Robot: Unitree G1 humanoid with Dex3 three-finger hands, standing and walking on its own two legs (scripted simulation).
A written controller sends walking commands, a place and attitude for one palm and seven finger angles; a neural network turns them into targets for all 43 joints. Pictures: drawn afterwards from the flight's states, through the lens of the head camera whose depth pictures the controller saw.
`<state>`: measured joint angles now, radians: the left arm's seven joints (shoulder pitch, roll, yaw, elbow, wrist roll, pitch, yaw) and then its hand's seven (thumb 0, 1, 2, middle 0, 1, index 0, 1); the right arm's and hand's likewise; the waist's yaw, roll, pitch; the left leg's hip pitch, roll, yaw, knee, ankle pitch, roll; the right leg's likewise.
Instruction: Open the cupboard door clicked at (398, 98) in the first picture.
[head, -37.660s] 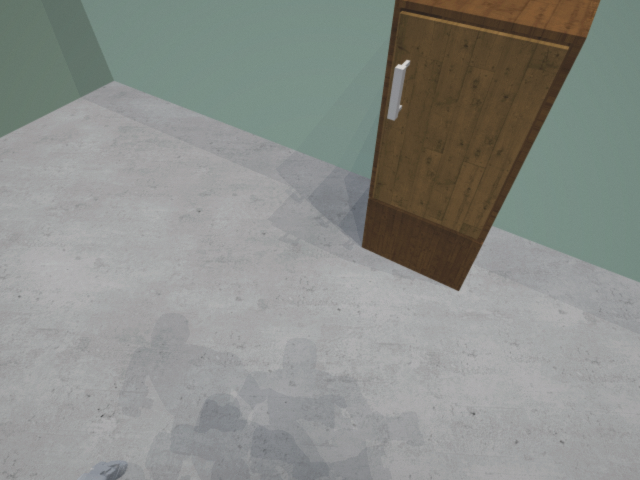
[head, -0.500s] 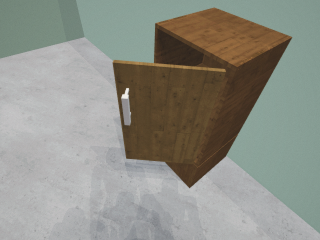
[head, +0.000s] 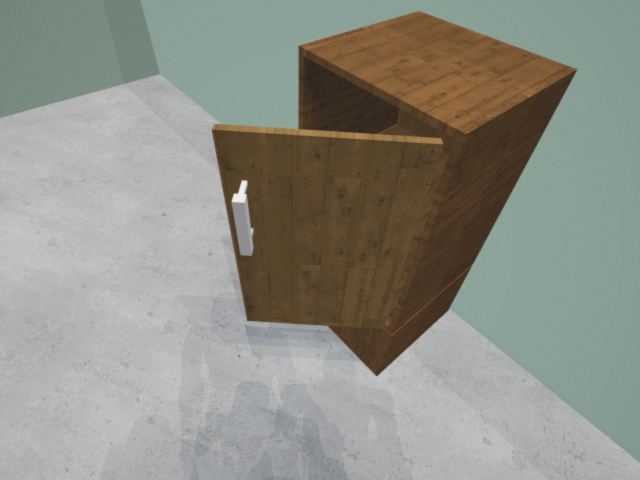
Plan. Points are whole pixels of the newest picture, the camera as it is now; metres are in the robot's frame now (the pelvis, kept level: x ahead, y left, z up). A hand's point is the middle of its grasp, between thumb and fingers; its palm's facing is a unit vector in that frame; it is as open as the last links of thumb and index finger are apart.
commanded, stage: look again from close up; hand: left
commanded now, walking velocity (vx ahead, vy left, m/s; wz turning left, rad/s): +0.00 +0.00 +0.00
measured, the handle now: (245, 218) +0.56 +0.17 -0.04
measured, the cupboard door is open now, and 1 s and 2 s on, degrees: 46 46 46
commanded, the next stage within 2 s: raise the hand with hooked fingers in 0.08 s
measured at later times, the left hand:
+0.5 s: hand (213, 406) +0.22 +0.15 -0.03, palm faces +0.08 -1.00 +0.00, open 8.0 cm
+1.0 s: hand (194, 410) +0.22 +0.18 -0.06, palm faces +0.02 -1.00 -0.05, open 11.0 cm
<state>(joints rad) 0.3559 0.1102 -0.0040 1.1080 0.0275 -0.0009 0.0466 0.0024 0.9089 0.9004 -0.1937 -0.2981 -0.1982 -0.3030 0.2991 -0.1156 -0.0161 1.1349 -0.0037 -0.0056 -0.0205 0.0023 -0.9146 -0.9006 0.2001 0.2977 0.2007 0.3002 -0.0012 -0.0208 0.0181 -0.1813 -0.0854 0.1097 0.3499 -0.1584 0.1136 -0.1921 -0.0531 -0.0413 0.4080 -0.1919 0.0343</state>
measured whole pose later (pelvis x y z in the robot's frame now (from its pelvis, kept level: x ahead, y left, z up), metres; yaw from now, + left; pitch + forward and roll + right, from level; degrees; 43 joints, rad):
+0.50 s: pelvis +0.00 -0.03 -0.06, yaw +3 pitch +10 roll +0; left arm 0.35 0.18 0.11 0.20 -0.23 -0.51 -0.18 0.03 0.76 0.82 -0.20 -0.42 -0.21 -0.42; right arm 0.22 -0.29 -0.06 0.64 0.03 -0.28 0.00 0.02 -0.92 -0.90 0.20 0.30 0.20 0.30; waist -0.05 -0.01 -0.15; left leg -0.72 -0.05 0.08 0.97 -0.43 0.08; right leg -0.71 0.00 -0.07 0.98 -0.45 -0.05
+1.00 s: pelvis +0.01 -0.07 -0.10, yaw +4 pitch +17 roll -1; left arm 0.32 0.30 0.33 0.14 -0.39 -0.39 -0.49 0.01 0.14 0.58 -0.25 -0.79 -0.26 -0.79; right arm 0.20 -0.20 0.02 0.59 0.05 -0.19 -0.04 0.01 -0.91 -0.90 0.21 0.30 0.21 0.30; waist 0.00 0.03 -0.13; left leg -0.96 0.00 0.00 1.18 -0.53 0.02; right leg -0.91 0.05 -0.15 1.14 -0.53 -0.09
